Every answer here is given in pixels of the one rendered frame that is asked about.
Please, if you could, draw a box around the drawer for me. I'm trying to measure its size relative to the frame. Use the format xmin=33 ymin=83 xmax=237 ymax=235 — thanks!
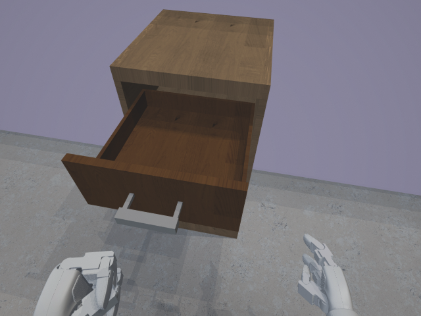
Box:
xmin=61 ymin=89 xmax=255 ymax=232

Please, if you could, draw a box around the robot left hand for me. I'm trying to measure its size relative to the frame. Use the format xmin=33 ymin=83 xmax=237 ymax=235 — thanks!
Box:
xmin=34 ymin=251 xmax=124 ymax=316

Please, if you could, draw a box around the robot right hand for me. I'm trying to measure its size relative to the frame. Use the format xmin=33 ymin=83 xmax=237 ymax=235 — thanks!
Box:
xmin=298 ymin=234 xmax=354 ymax=316

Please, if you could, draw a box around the cabinet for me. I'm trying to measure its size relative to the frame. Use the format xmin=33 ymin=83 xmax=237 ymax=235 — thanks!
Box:
xmin=110 ymin=9 xmax=274 ymax=239

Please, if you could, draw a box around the handle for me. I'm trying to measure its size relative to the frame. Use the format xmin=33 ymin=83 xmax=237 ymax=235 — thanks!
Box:
xmin=114 ymin=193 xmax=183 ymax=235

